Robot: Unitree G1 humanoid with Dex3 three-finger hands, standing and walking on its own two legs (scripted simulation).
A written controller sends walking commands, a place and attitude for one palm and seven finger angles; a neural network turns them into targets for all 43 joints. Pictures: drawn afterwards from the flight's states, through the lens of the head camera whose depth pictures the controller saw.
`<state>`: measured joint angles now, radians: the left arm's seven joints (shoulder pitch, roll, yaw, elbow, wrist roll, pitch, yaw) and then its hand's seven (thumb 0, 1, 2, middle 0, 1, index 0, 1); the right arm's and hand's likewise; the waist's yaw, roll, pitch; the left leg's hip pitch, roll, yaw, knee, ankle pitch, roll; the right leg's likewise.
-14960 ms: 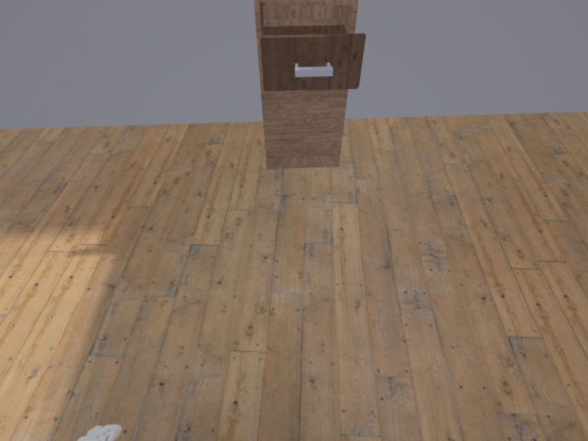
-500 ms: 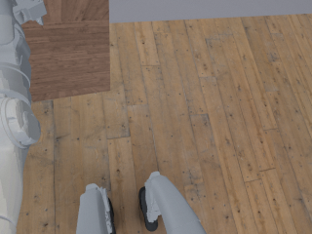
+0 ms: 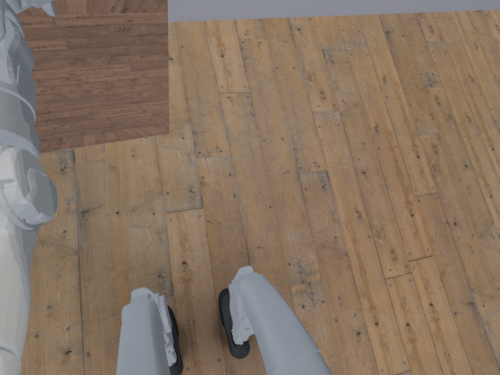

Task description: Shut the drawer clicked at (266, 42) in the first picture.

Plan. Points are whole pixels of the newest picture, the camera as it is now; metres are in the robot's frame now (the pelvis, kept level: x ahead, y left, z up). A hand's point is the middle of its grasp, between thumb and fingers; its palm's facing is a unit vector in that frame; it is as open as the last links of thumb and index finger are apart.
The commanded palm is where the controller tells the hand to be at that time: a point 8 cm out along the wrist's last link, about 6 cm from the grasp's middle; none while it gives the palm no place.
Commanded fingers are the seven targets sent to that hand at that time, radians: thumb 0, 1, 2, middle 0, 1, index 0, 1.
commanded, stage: pull the fist back off the drawer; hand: left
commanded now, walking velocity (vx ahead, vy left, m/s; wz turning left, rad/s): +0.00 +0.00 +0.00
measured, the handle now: out of the picture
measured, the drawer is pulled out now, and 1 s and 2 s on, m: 0.00 0.00 0.00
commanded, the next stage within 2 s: draw the hand back to the body in 0.30 s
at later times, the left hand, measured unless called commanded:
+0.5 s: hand out of the picture +0.61 +0.15 +0.09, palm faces +0.11 -0.99 -0.02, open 3.3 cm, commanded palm +0.55 +0.18 +0.11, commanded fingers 0.00 0.90 0.90 -1.40 -1.60 -1.40 -1.60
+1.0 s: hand out of the picture +0.41 +0.18 +0.19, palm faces +0.10 -0.98 -0.16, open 3.3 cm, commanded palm +0.37 +0.23 +0.21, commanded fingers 0.00 0.90 0.90 -1.40 -1.60 -1.40 -1.60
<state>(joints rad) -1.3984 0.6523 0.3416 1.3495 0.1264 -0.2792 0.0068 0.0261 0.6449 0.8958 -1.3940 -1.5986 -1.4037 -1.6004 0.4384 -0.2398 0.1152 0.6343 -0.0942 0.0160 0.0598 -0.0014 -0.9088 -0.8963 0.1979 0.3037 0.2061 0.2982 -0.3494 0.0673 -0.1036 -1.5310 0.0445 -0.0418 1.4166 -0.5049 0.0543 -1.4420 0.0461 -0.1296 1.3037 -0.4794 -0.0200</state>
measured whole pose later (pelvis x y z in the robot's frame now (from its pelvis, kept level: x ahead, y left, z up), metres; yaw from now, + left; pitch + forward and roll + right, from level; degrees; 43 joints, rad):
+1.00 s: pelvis +0.08 -0.01 +0.12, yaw +4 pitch +10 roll -1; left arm -0.16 0.26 0.09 0.34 -0.11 -0.20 -0.02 0.01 0.90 0.90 -1.39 -1.60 -1.41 -1.60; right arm 0.23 -0.25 0.01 0.53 0.05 0.10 -0.02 0.01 -0.91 -0.90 0.19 0.30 0.20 0.30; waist -0.03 0.04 -0.11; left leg -0.56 0.00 0.03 0.81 -0.42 0.03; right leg -0.53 0.03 -0.03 0.77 -0.42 -0.02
